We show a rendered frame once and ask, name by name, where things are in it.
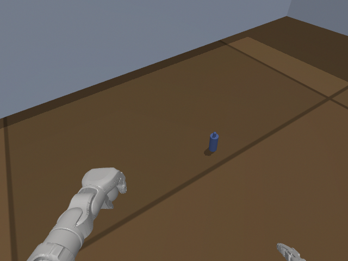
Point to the right robot hand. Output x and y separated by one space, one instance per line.
290 254

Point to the left robot hand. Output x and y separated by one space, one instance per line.
106 178

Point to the left robot arm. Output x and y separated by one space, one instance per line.
73 226

